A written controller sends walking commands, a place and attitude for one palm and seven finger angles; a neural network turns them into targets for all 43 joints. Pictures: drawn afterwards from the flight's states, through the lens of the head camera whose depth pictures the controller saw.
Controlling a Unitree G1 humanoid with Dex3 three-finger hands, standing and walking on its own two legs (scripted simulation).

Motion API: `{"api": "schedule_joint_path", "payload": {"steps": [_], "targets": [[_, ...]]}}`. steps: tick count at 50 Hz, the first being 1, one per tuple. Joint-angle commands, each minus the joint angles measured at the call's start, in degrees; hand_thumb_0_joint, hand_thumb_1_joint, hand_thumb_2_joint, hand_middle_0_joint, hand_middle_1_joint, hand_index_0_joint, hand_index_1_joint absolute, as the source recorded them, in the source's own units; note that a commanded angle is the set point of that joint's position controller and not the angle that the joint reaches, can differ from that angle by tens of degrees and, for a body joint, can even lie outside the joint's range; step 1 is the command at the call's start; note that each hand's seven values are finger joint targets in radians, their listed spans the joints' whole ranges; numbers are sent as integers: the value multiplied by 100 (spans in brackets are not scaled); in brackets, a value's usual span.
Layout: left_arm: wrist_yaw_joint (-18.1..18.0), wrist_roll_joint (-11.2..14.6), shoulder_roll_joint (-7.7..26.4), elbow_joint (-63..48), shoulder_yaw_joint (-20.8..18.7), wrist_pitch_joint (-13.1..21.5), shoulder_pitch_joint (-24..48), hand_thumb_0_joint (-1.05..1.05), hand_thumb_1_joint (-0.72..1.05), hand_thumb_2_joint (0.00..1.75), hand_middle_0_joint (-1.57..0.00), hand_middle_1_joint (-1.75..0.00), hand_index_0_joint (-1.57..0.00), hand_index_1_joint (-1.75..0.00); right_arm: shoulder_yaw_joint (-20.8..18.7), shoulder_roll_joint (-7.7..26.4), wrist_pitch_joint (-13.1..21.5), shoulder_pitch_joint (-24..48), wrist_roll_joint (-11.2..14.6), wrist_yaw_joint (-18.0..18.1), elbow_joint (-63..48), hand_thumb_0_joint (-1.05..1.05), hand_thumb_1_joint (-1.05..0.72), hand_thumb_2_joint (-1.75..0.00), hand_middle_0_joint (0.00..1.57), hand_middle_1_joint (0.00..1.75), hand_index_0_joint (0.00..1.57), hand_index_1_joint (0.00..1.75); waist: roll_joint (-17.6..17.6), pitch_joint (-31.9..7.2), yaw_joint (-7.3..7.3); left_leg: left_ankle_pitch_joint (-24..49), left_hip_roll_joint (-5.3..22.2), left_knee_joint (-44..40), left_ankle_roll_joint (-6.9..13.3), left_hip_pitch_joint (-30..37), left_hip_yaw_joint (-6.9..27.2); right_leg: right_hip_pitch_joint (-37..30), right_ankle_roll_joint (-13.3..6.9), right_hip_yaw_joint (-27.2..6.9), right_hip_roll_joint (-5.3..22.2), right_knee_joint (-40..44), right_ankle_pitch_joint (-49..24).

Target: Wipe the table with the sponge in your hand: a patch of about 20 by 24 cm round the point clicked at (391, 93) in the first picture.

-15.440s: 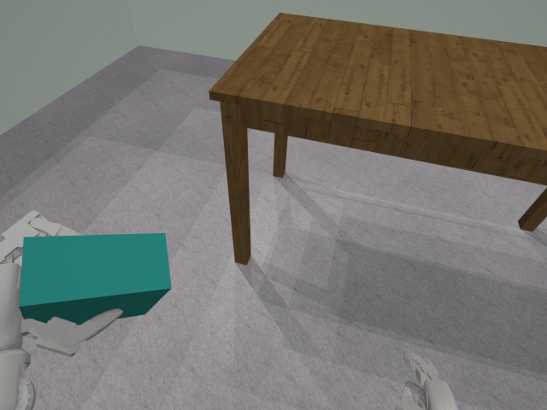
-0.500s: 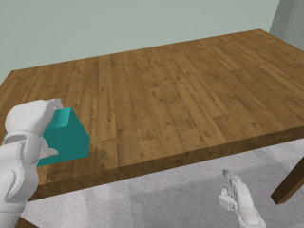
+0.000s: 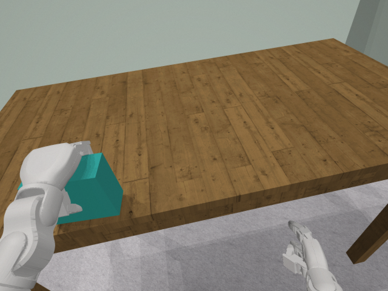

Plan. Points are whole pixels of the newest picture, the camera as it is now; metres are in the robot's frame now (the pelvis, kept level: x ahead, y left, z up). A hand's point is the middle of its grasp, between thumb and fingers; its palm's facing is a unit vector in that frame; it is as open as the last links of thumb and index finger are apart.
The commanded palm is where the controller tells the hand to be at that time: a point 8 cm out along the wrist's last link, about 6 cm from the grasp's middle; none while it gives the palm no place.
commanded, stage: lower the sponge onto the table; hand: left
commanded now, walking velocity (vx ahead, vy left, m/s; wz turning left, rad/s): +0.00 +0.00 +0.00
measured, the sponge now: (82, 196) +0.23 +0.29 +0.10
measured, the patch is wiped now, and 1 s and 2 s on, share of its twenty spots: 0.00 0.30 0.45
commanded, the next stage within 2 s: wipe forward along the first lane in 0.42 s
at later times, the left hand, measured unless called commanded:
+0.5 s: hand (67, 181) +0.24 +0.30 +0.14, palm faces +0.07 -0.04 -1.00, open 10.2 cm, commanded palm +0.20 +0.30 +0.20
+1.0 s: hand (68, 170) +0.26 +0.32 +0.14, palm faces +0.02 -0.02 -1.00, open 10.2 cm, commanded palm +0.25 +0.31 +0.18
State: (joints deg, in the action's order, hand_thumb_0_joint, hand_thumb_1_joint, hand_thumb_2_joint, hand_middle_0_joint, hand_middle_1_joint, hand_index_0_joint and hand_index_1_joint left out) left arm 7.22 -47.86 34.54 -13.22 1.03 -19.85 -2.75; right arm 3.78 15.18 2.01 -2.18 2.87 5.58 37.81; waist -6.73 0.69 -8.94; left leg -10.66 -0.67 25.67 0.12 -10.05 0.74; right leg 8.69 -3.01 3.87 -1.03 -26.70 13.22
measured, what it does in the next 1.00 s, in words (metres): stands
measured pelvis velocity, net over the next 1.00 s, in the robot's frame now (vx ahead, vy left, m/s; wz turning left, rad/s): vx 0.00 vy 0.00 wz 0.02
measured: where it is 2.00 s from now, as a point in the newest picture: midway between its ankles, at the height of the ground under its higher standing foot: outside the picture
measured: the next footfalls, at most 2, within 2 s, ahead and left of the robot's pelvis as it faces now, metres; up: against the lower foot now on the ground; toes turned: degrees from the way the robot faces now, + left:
none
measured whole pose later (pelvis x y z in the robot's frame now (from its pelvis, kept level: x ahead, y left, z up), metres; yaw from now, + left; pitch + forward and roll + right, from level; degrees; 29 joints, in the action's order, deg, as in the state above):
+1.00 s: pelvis +0.00 +0.00 +0.00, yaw +1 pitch -3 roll +0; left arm 7.2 -49.7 34.8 1.6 -1.4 -14.6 5.1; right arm 3.1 15.8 0.7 -5.8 3.8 6.3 38.0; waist -6.5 -0.7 -6.8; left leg -11.3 -0.6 27.4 0.0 -13.1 2.0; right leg 10.8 -3.1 5.0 -1.2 -27.2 13.6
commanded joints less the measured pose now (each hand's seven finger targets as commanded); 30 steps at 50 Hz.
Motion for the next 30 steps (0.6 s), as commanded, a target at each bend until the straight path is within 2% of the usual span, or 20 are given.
{"api": "schedule_joint_path", "payload": {"steps": [1,2,3,4,6,8,9,11,12,13,14,16,18,21,23,24,25,26,28,30], "targets": [[-416,-204,1560,-800,-1164,127,1610,0,10,130,-120,-160,-120,-160,-216,480,328,1172,-63,21,-1001,0,-90,-90,20,30,20,30,228,-985,34,460,-88,-353,113,264,234,-75,-134,-609,127,688,-61],[-442,-216,1627,-860,-1242,118,1639,0,10,130,-120,-160,-120,-160,-209,471,302,1214,-41,-5,-1007,0,-90,-90,20,30,20,30,212,-1080,27,541,-100,-342,107,277,224,-144,-128,-653,143,668,-154],[-462,-222,1808,-934,-1440,66,1604,0,10,130,-120,-160,-120,-160,-171,443,342,1457,9,-8,-1082,0,-90,-90,20,30,20,30,147,-1055,-30,515,-109,-353,100,268,286,-159,-209,-902,81,661,-63],[-462,-163,1533,-857,-1219,41,1532,0,10,130,-120,-160,-120,-160,-183,459,308,1329,-55,-19,-1093,0,-90,-90,20,30,20,30,151,-1112,-24,557,-97,-343,102,177,211,-268,-162,-656,166,620,-178],[-436,-133,1439,-776,-1191,-10,1189,0,10,130,-120,-160,-120,-160,-215,488,251,1244,-58,-69,-1051,0,-90,-90,20,30,20,30,231,-1069,-20,716,-93,-325,105,179,176,-260,-113,-549,144,607,-410],[-396,-138,1494,-971,-1251,-76,1158,0,10,130,-120,-160,-120,-160,-155,430,281,1503,27,-90,-1146,0,-90,-90,20,30,20,30,148,-1043,-7,662,-102,-322,105,218,219,-194,-154,-786,94,598,-311],[-366,-98,1300,-871,-1065,-92,1102,0,10,130,-120,-160,-120,-160,-183,475,249,1339,-40,-82,-1121,0,-90,-90,20,30,20,30,169,-1031,19,656,-78,-292,118,142,150,-209,-116,-577,163,582,-372],[-305,-112,1370,-692,-1090,-95,958,0,10,130,-120,-160,-120,-160,-214,521,208,1211,-44,-75,-1070,0,-90,-90,20,30,20,30,434,-922,71,582,-80,-260,138,117,133,-109,-55,-566,152,631,-321],[-294,-131,1471,-796,-1151,-56,1034,0,10,130,-120,-160,-120,-160,-213,513,201,1219,-26,-79,-1072,0,-90,-90,20,30,20,30,376,-956,90,574,-88,-229,144,140,128,-94,-42,-608,171,631,-317],[-288,-137,1652,-890,-1322,-30,1097,0,10,130,-120,-160,-120,-160,-172,473,263,1428,24,-45,-1166,0,-90,-90,20,30,20,30,405,-908,64,471,-92,-225,145,156,203,-56,-118,-858,116,654,-105],[-280,-149,1544,-792,-1188,34,1207,0,10,130,-120,-160,-120,-160,-193,513,250,1223,-55,-16,-1126,0,-90,-90,20,30,20,30,403,-991,98,541,-100,-169,164,140,132,-97,-84,-656,174,635,-229],[-292,-138,1512,-752,-1188,166,1091,0,10,130,-120,-160,-120,-160,-225,518,254,1098,-60,-2,-1092,0,-90,-90,20,30,20,30,317,-952,106,584,-110,-162,170,203,127,-48,-54,-594,162,659,-278],[-337,-137,1657,-769,-1367,225,1156,0,10,130,-120,-160,-120,-160,-202,473,312,1248,16,11,-1124,0,-90,-90,20,30,20,30,171,-919,94,526,-120,-160,146,234,197,-7,-132,-833,113,668,-154],[-363,-64,1420,-520,-1267,281,751,0,10,130,-120,-160,-120,-160,-274,541,254,969,-48,-9,-1075,0,-90,-90,20,30,20,30,403,-938,84,673,-118,-123,154,152,135,-87,-57,-566,161,618,-476],[-386,-54,1458,-847,-1326,304,831,0,10,130,-120,-160,-120,-160,-220,468,312,1221,29,-32,-1180,0,-90,-90,20,30,20,30,237,-936,71,648,-122,-154,141,199,207,-66,-125,-762,114,586,-397],[-400,-15,1407,-682,-1306,294,585,0,10,130,-120,-160,-120,-160,-274,531,282,1010,-57,-23,-1148,0,-90,-90,20,30,20,30,279,-978,43,674,-111,-113,155,122,139,-148,-89,-589,178,578,-482],[-412,-54,1418,-647,-1321,300,590,0,10,130,-120,-160,-120,-160,-272,525,265,959,-15,-46,-1077,0,-90,-90,20,30,20,30,450,-947,110,661,-116,-121,142,113,156,-76,-43,-568,156,574,-449],[-398,-17,1360,-643,-1296,292,424,0,10,130,-120,-160,-120,-160,-304,562,240,955,-57,-37,-1127,0,-90,-90,20,30,20,30,485,-924,74,670,-109,-86,164,99,107,-87,-32,-545,166,580,-518],[-430,-50,1523,-711,-1400,276,719,0,10,130,-120,-160,-120,-160,-237,507,271,1211,25,-31,-1160,0,-90,-90,20,30,20,30,345,-785,96,494,-122,-121,145,85,180,38,-95,-785,113,618,-239],[-447,-95,1422,-266,-1258,248,916,0,10,130,-120,-160,-120,-160,-278,561,217,917,6,5,-1040,0,-90,-90,20,30,20,30,541,-737,187,407,-130,-143,151,-15,132,106,-13,-534,124,641,-139]]}}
